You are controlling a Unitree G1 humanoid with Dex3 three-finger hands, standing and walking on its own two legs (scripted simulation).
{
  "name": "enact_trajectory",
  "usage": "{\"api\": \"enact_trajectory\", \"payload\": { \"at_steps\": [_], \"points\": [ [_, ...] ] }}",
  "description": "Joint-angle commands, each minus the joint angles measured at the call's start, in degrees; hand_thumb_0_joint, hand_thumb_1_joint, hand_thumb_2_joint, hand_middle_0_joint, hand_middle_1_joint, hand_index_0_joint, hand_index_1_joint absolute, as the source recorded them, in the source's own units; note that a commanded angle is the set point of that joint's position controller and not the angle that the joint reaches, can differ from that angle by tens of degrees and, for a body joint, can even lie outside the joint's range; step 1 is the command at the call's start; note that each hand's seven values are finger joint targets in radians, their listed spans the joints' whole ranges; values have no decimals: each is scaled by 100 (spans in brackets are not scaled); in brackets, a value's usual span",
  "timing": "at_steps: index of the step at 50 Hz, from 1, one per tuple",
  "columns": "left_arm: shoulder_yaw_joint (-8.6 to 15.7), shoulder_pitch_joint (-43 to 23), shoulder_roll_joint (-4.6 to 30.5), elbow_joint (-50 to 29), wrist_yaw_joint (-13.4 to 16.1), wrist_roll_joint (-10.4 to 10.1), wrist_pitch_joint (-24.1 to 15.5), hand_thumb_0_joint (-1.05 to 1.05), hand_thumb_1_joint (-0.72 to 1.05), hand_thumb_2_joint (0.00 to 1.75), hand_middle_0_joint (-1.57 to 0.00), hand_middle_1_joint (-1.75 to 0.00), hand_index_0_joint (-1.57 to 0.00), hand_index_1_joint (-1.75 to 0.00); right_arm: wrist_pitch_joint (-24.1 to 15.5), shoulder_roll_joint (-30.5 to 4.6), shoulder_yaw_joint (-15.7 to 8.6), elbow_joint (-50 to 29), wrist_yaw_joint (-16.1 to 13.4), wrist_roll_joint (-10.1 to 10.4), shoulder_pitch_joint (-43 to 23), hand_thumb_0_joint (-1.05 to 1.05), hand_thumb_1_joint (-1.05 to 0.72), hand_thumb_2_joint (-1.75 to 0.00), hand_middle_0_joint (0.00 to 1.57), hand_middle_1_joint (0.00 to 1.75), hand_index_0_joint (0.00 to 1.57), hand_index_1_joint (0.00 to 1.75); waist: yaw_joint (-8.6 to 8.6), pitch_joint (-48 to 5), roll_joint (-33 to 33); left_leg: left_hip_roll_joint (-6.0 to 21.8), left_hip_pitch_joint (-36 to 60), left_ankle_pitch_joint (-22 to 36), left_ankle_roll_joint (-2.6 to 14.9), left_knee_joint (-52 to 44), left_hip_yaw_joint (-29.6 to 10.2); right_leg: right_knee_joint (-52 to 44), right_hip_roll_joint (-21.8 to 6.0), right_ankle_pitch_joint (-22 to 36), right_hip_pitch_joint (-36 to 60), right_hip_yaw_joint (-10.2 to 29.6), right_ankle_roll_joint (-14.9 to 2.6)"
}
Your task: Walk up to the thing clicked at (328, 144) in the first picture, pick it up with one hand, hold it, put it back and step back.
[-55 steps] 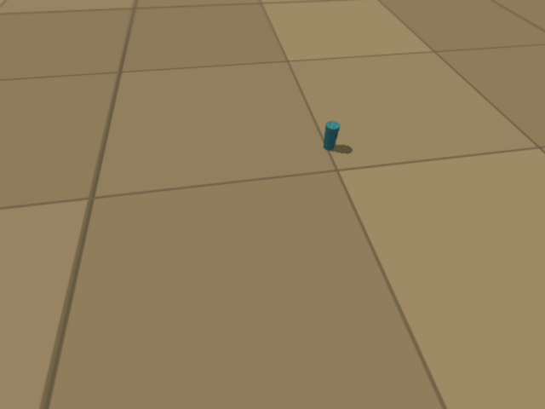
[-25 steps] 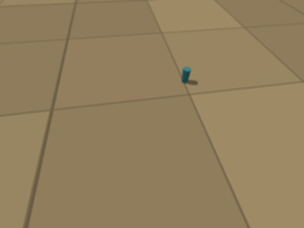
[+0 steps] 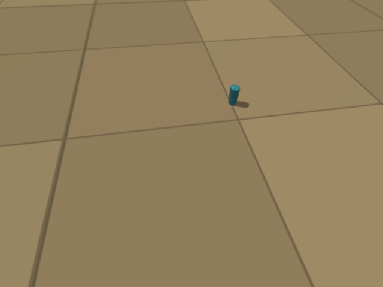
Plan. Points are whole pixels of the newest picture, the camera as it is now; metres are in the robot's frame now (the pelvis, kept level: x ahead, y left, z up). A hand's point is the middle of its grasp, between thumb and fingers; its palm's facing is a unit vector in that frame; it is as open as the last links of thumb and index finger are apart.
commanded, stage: stand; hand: left
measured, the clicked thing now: (233, 95) +1.58 -0.33 -0.71
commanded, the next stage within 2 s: walk up in 0.02 s
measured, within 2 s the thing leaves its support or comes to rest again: neither
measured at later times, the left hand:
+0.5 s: hand (120, 256) +0.22 +0.17 -0.14, palm faces -0.13 -0.91 -0.40, open 7.4 cm
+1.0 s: hand (158, 154) +0.54 +0.12 -0.15, palm faces -0.34 -0.88 -0.33, open 7.4 cm
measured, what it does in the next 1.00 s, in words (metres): walks ahead, turning right: right foot, then left foot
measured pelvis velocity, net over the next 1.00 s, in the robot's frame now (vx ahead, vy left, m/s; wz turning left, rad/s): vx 0.37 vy -0.12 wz -0.29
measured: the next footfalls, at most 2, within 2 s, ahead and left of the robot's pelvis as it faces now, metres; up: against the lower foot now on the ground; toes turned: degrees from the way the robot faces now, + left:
right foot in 0.34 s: +0.17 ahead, -0.23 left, +0.00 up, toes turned -13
left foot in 0.76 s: +0.43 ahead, -0.01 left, +0.00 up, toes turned -7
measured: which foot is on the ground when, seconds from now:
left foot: down 0.00-0.36, up 0.38-0.74, down 0.76-1.00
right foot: down 0.00-0.06, up 0.08-0.32, down 0.34-0.78, up 0.80-1.00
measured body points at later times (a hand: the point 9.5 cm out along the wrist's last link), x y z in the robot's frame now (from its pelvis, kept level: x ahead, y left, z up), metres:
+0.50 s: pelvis +0.12 -0.10 -0.02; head +0.11 -0.12 +0.43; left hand +0.22 +0.22 -0.11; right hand +0.14 -0.45 -0.14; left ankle +0.12 +0.05 -0.68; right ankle +0.13 -0.22 -0.75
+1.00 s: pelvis +0.37 -0.12 -0.01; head +0.39 -0.10 +0.44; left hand +0.55 +0.16 -0.13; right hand +0.32 -0.44 -0.10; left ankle +0.39 -0.01 -0.75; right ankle +0.39 -0.28 -0.69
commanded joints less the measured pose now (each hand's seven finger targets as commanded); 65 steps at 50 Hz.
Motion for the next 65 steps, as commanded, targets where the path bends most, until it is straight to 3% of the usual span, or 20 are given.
{"api": "enact_trajectory", "payload": {
  "at_steps": [1, 4, 5, 16, 17, 18, 19, 25, 34, 37, 39, 40, 43, 51, 57, 59, 60, 61, 62, 65],
  "points": [
    [640, 139, 1786, -847, -119, 137, -136, 0, 90, 90, -20, -30, -20, -30, -299, -1889, -662, -751, 9, -156, 248, 0, -90, -90, 20, 30, 20, 30, -119, -1153, -196, 642, 679, -1915, 572, 270, -469, 372, -399, -1767, -532, 668, -345],
    [590, -1110, 1338, -1354, -330, 217, -79, 0, 90, 90, -20, -30, -20, -30, -403, -2206, -941, -703, 64, -197, 1005, 0, -90, -90, 20, 30, 20, 30, -809, 352, 981, 2319, 1002, -3493, 1450, -1116, -2358, 2988, -219, -1752, -3885, 267, -196],
    [598, -992, 1414, -1462, -350, 200, -123, 0, 90, 90, -20, -30, -20, -30, -472, -2300, -971, -857, 57, -187, 781, 0, -90, -90, 20, 30, 20, 30, -604, 487, 697, 2706, 739, -3275, 1632, -1269, -2681, 3384, -604, -1585, -3977, 770, -226],
    [850, 1333, 1664, -945, -540, 139, -205, 0, 90, 90, -20, -30, -20, -30, -415, -1851, -833, -1414, 213, -244, -163, 0, -90, -90, 20, 30, 20, 30, 665, -276, -156, 1024, -1662, -1831, 699, 1258, 675, 1528, -146, -225, 530, -560, -72],
    [1011, 2205, 2005, -770, -412, 156, -269, 0, 90, 90, -20, -30, -20, -30, -377, -1503, -695, -1413, 227, -248, 109, 0, -90, -90, 20, 30, 20, 30, 1056, -689, -1436, 481, -2393, -1646, 545, 3338, 1002, 1034, -155, -1270, 1571, -60, -225],
    [1146, 2543, 2662, -916, -312, 167, -322, 0, 90, 90, -20, -30, -20, -30, -396, -1094, -523, -1740, 251, -112, 28, 0, -90, -90, 20, 30, 20, 30, 1122, -555, -2756, -271, -3852, -2403, 265, 4836, 803, -501, -1603, -3318, 1617, 3033, -743],
    [1059, 1853, 2819, -1188, -321, 62, -327, 0, 90, 90, -20, -30, -20, -30, -358, -1617, -653, -1748, 217, -127, -141, 0, -90, -90, 20, 30, 20, 30, 802, -186, -1660, 194, -3528, -2024, 175, 5147, -43, -1311, -2376, -4521, 325, 4606, -1318],
    [787, 740, 2049, -1601, -257, -38, -437, 0, 90, 90, -20, -30, -20, -30, -270, -1763, -767, -1240, 430, -69, 822, 0, -90, -90, 20, 30, 20, 30, -18, 327, -917, 749, -2394, -485, 108, 3814, -19, -919, -1232, -2571, -1132, 1712, -1024],
    [775, 845, 2078, -1886, -271, 40, -501, 0, 90, 90, -20, -30, -20, -30, -431, -1518, -812, -1772, 492, -111, 162, 0, -90, -90, 20, 30, 20, 30, 158, 153, -467, 544, -1477, 103, 19, 1625, 444, -368, -1213, -1550, -1067, 1090, -1103],
    [625, 893, 1789, -1946, -257, 35, -487, 0, 90, 90, -20, -30, -20, -30, -545, -1736, -959, -1470, 370, -150, 1389, 0, -90, -90, 20, 30, 20, 30, -526, -422, 349, 127, 683, -407, 257, 1029, 570, 1882, -733, 382, -1741, 498, -819],
    [466, 1288, 1244, -1984, -170, -111, -463, 0, 90, 90, -20, -30, -20, -30, -627, -2546, -1172, -1491, 233, -206, 2216, 0, -90, -90, 20, 30, 20, 30, -723, -778, 1830, 2462, 1853, -2635, 1087, -797, -3732, 4886, 667, -1699, -3824, 272, -315],
    [494, 1164, 1775, -1926, -92, -24, -462, 0, 90, 90, -20, -30, -20, -30, -603, -2570, -1180, -1597, 242, -11, 1732, 0, -90, -90, 20, 30, 20, 30, -532, -665, 996, 2643, 1165, -2673, 1419, -885, -3940, 5424, 189, -1667, -3650, 975, -402],
    [528, 1318, 1784, -1620, -202, -129, -463, 0, 90, 90, -20, -30, -20, -30, -630, -1883, -877, -1795, 201, 46, 1044, 0, -90, -90, 20, 30, 20, 30, -150, -40, 710, 1731, 285, -1160, 986, -619, -1377, 4719, -377, -634, -3273, 804, -279],
    [480, 328, 1405, -1939, -488, -32, -327, 0, 90, 90, -20, -30, -20, -30, -668, -1939, -817, -1865, 219, 7, 1254, 0, -90, -90, 20, 30, 20, 30, -242, 163, 679, 1464, 171, 816, 1188, -624, 249, 2405, -527, 212, -2871, 91, -42],
    [549, 9, 1393, -1851, -486, -25, -339, 0, 90, 90, -20, -30, -20, -30, -506, -1966, -831, -1881, 193, -10, 1298, 0, -90, -90, 20, 30, 20, 30, -188, -20, 485, 1474, -11, 679, 977, 52, 410, 1452, -252, 462, -1523, -325, -278],
    [702, 1072, 1673, -1531, -374, -20, -411, 0, 90, 90, -20, -30, -20, -30, -484, -1731, -715, -1946, 173, -42, 1326, 0, -90, -90, 20, 30, 20, 30, 413, -683, -283, 1033, -459, 1340, 712, 2039, 838, 1157, -25, 161, 232, -365, -435],
    [870, 1833, 2080, -1407, -283, 3, -443, 0, 90, 90, -20, -30, -20, -30, -484, -1386, -587, -1982, 181, -37, 1700, 0, -90, -90, 20, 30, 20, 30, 680, -1260, -1253, 573, -1304, 319, 552, 3633, 913, 810, -737, -1012, 1333, 813, -538],
    [976, 2051, 2686, -1500, -214, -40, -480, 0, 90, 90, -20, -30, -20, -30, -470, -1286, -536, -2058, 192, 82, 1907, 0, -90, -90, 20, 30, 20, 30, 654, -1485, -2017, -147, -2797, -1750, 269, 4900, 610, -109, -2365, -1267, 2151, 3986, -1187],
    [943, 1736, 2628, -1586, -196, -147, -462, 0, 90, 90, -20, -30, -20, -30, -407, -1820, -645, -1909, 126, 40, 1500, 0, -90, -90, 20, 30, 20, 30, 671, -1098, -1025, 207, -2959, -1875, 280, 5301, -59, -207, -2461, -1473, 1495, 4193, -1604],
    [760, 1043, 2038, -1767, -113, -153, -491, 0, 90, 90, -20, -30, -20, -30, -396, -1653, -592, -1724, 159, 121, 1379, 0, -90, -90, 20, 30, 20, 30, 258, -291, -609, 511, -2794, -950, 334, 4899, -318, -172, -1756, -355, 140, 2152, -1349]
  ]
}}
